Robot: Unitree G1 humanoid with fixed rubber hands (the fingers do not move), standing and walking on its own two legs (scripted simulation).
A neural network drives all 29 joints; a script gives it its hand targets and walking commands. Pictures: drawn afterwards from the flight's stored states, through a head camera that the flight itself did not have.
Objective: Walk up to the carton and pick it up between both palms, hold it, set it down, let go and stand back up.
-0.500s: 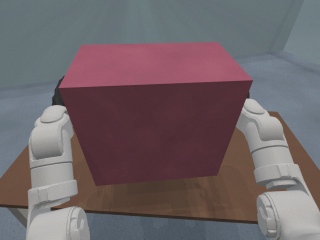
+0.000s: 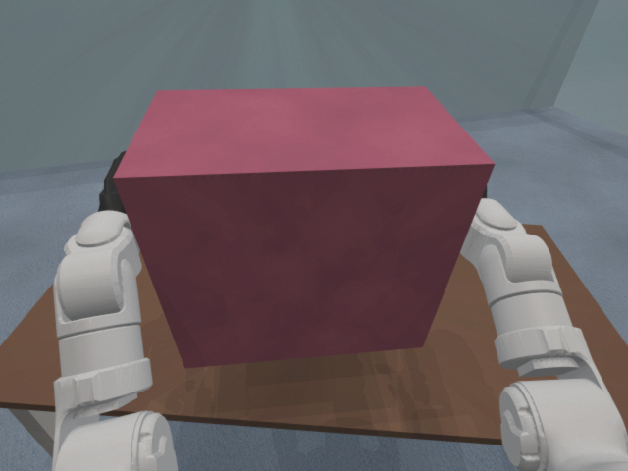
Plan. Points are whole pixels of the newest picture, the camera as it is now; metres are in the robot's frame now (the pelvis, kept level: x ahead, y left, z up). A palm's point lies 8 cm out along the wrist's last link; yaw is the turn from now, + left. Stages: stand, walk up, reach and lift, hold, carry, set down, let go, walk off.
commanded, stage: hold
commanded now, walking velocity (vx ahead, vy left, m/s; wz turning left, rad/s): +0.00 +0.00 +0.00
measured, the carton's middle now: (302, 230) +0.36 +0.00 +0.19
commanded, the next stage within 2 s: none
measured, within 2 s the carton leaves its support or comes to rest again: neither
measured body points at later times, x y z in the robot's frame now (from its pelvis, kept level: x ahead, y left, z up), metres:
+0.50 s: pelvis +0.00 +0.00 +0.00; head -0.06 +0.02 +0.45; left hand +0.37 +0.21 +0.23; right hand +0.37 -0.20 +0.23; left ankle +0.01 +0.10 -0.75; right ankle +0.01 -0.10 -0.75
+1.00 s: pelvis +0.00 +0.00 +0.00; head -0.05 +0.02 +0.45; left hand +0.37 +0.21 +0.23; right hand +0.38 -0.20 +0.23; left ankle +0.01 +0.10 -0.75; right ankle +0.01 -0.10 -0.75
